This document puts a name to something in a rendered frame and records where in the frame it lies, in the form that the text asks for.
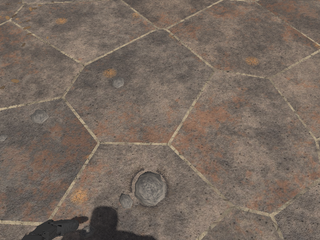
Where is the robot left hand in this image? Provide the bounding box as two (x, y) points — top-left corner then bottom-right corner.
(21, 219), (79, 240)

